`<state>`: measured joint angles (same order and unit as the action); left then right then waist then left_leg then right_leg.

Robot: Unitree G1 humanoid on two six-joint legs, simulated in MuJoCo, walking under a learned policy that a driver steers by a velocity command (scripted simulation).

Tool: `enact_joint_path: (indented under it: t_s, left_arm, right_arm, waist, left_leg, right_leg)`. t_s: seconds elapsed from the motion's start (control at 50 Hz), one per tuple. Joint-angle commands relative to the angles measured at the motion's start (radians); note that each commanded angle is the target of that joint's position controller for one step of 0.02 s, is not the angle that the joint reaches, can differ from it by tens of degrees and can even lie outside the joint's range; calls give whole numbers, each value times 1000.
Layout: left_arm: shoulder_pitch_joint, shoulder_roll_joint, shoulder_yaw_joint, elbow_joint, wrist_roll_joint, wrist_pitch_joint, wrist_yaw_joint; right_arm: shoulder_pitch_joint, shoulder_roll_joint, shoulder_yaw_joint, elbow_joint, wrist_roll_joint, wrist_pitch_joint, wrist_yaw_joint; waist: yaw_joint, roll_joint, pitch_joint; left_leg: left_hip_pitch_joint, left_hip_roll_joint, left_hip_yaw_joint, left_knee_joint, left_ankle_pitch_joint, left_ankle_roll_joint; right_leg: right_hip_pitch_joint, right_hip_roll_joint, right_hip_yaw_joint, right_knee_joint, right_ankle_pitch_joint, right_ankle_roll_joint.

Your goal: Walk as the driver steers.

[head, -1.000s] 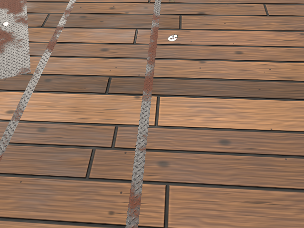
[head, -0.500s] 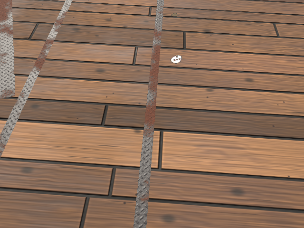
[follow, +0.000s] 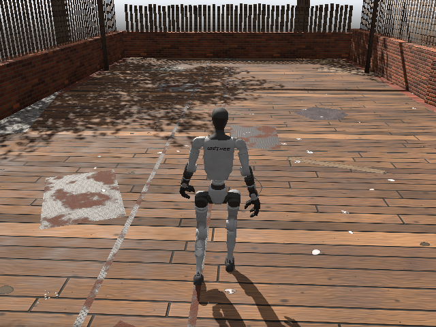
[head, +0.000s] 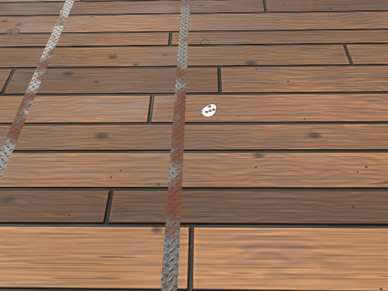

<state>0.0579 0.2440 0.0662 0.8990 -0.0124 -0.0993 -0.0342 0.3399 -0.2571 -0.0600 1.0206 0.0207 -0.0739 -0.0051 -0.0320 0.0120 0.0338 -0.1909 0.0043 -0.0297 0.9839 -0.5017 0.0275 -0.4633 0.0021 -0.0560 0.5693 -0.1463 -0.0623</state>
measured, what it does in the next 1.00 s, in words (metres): walks ahead: left foot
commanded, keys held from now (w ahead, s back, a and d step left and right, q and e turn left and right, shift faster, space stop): w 0.98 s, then e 0.02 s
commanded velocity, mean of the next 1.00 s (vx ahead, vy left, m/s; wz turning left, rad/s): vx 0.50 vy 0.00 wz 0.00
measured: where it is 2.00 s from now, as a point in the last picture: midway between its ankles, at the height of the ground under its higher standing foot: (201, 210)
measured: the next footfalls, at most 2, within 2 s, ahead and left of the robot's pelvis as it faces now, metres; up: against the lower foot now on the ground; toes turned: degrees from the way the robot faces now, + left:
left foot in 0.50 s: +0.46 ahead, +0.14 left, +0.00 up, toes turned +3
right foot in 1.04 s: +0.77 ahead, -0.10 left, +0.00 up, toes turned -3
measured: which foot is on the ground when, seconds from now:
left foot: up 0.00-0.48, down 0.50-1.00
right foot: down 0.00-0.50, up 0.52-1.00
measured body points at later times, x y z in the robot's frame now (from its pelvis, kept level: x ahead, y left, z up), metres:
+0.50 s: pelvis +0.29 +0.03 +0.00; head +0.32 +0.04 +0.44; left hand +0.23 +0.30 -0.15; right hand +0.50 -0.20 -0.10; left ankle +0.42 +0.14 -0.73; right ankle +0.10 -0.09 -0.72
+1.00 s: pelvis +0.56 +0.02 +0.01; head +0.59 +0.02 +0.46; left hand +0.77 +0.25 -0.09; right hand +0.52 -0.25 -0.13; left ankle +0.42 +0.14 -0.72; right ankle +0.73 -0.10 -0.71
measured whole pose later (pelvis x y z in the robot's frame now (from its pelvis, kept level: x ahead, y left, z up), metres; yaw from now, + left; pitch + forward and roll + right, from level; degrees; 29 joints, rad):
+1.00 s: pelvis +0.56 +0.02 +0.01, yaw +0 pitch +2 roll +2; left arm 0.00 0.24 0.05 0.87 -0.02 -0.08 -0.03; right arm 0.38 -0.25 -0.07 1.02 0.01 -0.07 -0.01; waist -0.08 -0.03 0.01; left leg 0.07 -0.03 0.06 0.24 -0.34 0.01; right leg -0.57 -0.07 -0.01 0.52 0.00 -0.04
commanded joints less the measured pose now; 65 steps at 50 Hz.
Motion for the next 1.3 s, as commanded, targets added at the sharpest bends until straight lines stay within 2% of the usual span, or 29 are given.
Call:
enact_joint_path:
  t_s: [0.02, 0.06, 0.12, 0.2, 0.28, 0.36, 0.42, 0.46, 0.48, 0.5, 0.52, 0.54, 0.56, 0.6, 0.62, 0.66, 0.72, 0.84, 0.92, 1.0, 1.02, 1.04, 1.06, 1.08, 1.1, 1.12, 1.16, 1.22, 1.3]
  left_arm:
    - [184, 137, 28, 7, 5, -4, 7]
    - [121, 87, 13, 4, 26, -10, 3]
    - [156, 108, 16, 26, 18, -15, 10]
    - [223, 138, 20, 48, 15, -8, 34]
    - [284, 139, 17, 68, 6, -2, 41]
    - [358, 147, 21, 104, 0, 15, 43]
    - [361, 163, 30, 115, -4, 31, 49]
    - [318, 182, 36, 105, -5, 39, 51]
    - [300, 164, 29, 98, -5, 44, 51]
    - [304, 134, 14, 76, 10, 44, 52]
    - [430, -5, -26, 70, 13, 20, 38]
    - [371, 77, -9, 79, -9, -7, 31]
    - [271, 139, 8, 45, -34, -23, 28]
    - [183, 135, 16, 29, -21, -24, 42]
    - [206, 123, 21, 34, -13, -10, 45]
    - [236, 77, 18, 41, -10, 15, 47]
    - [149, 77, 20, 8, 2, 29, 50]
    - [-50, 53, 8, -46, 1, 20, 32]
    - [-154, 58, -2, -85, -8, 13, 12]
    - [-85, 111, 14, -86, -6, 1, -5]
    - [42, 142, 33, -46, 5, 0, -5]
    - [182, 197, 54, -3, 16, 0, -1]
    - [297, 289, 72, 14, 37, 7, 5]
    - [307, 258, 59, 24, 12, 19, 3]
    - [252, 210, 41, 4, 0, 24, 0]
    - [164, 176, 32, -23, 2, 26, 6]
    - [69, 141, 22, -49, 13, 26, 12]
    - [65, 176, 33, -54, 28, 31, 17]
    - [83, 206, 45, -69, 10, 54, 42]
  right_arm:
    - [-75, -124, -19, -96, 22, -51, -1]
    - [-73, -103, -29, -94, 3, -32, -8]
    - [-73, -63, -28, -96, -1, -4, -11]
    - [-206, -63, -30, -141, -16, -1, -9]
    - [-337, -38, -17, -176, -9, -8, 7]
    - [-445, -38, -5, -215, -1, -16, 29]
    - [-454, -60, -6, -236, 3, -26, 47]
    - [-334, -107, -28, -209, 0, -29, 47]
    - [-170, -150, -52, -157, -3, -29, 42]
    - [20, -219, -73, -114, -17, -27, 32]
    - [97, -290, -87, -87, -18, -22, 33]
    - [89, -196, -58, -91, -9, -20, 32]
    - [-3, -154, -45, -107, -7, -23, 28]
    - [-137, -98, -27, -133, -25, -30, 30]
    - [-159, -73, -18, -132, -35, -35, 32]
    - [-149, -76, -18, -120, -30, -38, 35]
    - [-105, -125, -29, -101, -27, -39, 17]
    - [-14, -136, -28, -68, -13, -28, -2]
    - [56, -145, -32, -31, -6, -12, -3]
    - [20, -173, -45, -28, -6, 10, -12]
    - [-6, -167, -43, -35, -7, 17, -16]
    - [7, -144, -34, -47, -17, 19, -21]
    - [104, -62, -5, -69, -44, 5, -16]
    - [142, -38, 8, -49, -39, -16, -7]
    - [77, -114, -12, -63, -16, -32, 2]
    - [-19, -124, -13, -92, 1, -38, -1]
    - [-86, -136, -29, -112, -17, -16, -25]
    - [-56, -97, -31, -133, -25, 23, -47]
    - [-135, -102, -36, -168, -29, 44, -55]
  waist:
    - [99, -84, -150]
    - [38, -83, -88]
    - [16, -81, -51]
    - [42, -58, -9]
    - [83, -66, 21]
    - [117, -64, 58]
    - [93, -83, 52]
    - [16, -114, -29]
    - [-62, -100, -123]
    - [-122, -15, -268]
    - [-57, 250, -409]
    - [-88, 202, -416]
    - [-79, 163, -261]
    - [-20, 34, -109]
    - [19, 53, -95]
    - [47, 61, -74]
    - [41, 40, -23]
    - [-15, 43, 19]
    - [-48, 46, 50]
    - [24, 84, 4]
    - [89, 82, -75]
    - [134, 43, -186]
    - [105, -160, -349]
    - [97, -287, -466]
    - [101, -197, -402]
    - [91, -135, -274]
    - [42, -38, -149]
    - [-6, -82, -146]
    - [7, -101, -163]
  left_leg:
    - [-548, 86, -46, 302, 114, 37]
    - [-439, 141, -49, 209, 210, 35]
    - [-428, 160, -35, 104, 259, 16]
    - [-529, 156, -23, -108, 461, -19]
    - [-483, 114, 23, -319, 617, -19]
    - [-512, 89, 35, -427, 584, -6]
    - [-483, 71, 38, -473, 483, 28]
    - [-281, 13, 83, -490, 431, 62]
    - [-59, -11, 100, -501, 456, 91]
    - [268, 146, -77, -460, 479, 152]
    - [618, 384, -568, -565, 289, 322]
    - [618, 381, -687, -667, 184, 308]
    - [491, 348, -537, -682, 208, 259]
    - [195, 278, -325, -736, 384, 219]
    - [112, 251, -267, -763, 428, 206]
    - [34, 234, -211, -815, 443, 213]
    - [12, 233, -156, -868, 471, 223]
    - [49, 177, -28, -881, 499, 169]
    - [174, 224, -27, -834, 507, 166]
    - [276, 255, -14, -685, 813, 123]
    - [268, 210, 33, -532, 1006, 93]
    - [169, 151, 82, -325, 967, 45]
    - [-197, 30, 118, 51, 554, -31]
    - [-368, -85, 28, 303, -116, -70]
    - [-433, -17, -59, 387, -115, -57]
    - [-475, 25, -33, 368, -57, -50]
    - [-412, 80, -23, 240, 47, -50]
    - [-306, 66, -25, 121, 95, -62]
    - [-319, 38, -35, -68, 233, -83]
  right_leg:
    - [556, -308, 489, -306, -100, -173]
    - [362, -253, 356, -362, 25, -157]
    - [293, -235, 272, -428, 85, -172]
    - [332, -219, 196, -456, 173, -160]
    - [350, -182, 116, -465, 176, -128]
    - [479, -225, 111, -424, 195, -130]
    - [568, -270, 119, -353, 317, -113]
    - [572, -257, 96, -220, 611, -87]
    - [518, -206, 57, -41, 693, -60]
    - [303, -150, 20, 256, 450, -27]
    - [-108, 47, 31, 629, -224, 42]
    - [-229, 30, 174, 764, -422, 28]
    - [-307, -24, 165, 791, -361, 10]
    - [-237, -112, 124, 680, -209, 8]
    - [-167, -140, 133, 634, -171, 6]
    - [-118, -154, 127, 563, -152, 13]
    - [-196, -167, 116, 421, -36, 44]
    - [-177, -117, 64, 87, 250, 59]
    - [-200, -95, 58, -15, 212, 45]
    - [-71, -46, 28, -74, 82, -10]
    - [98, -2, -9, -98, 119, -34]
    - [336, -41, 34, -70, 309, -68]
    - [748, -284, 385, -20, 547, -215]
    - [857, -410, 682, -152, 641, -335]
    - [772, -363, 591, -159, 607, -295]
    - [635, -318, 452, -162, 626, -258]
    - [369, -246, 321, -219, 621, -212]
    - [220, -220, 293, -265, 617, -226]
    - [207, -192, 300, -279, 437, -200]
Velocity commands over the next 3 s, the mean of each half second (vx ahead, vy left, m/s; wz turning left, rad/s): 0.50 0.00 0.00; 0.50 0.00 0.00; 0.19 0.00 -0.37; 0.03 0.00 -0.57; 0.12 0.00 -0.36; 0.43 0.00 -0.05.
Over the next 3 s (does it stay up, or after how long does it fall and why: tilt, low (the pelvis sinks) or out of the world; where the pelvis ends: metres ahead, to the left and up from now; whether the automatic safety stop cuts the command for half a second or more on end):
stays up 0.92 -0.25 0.01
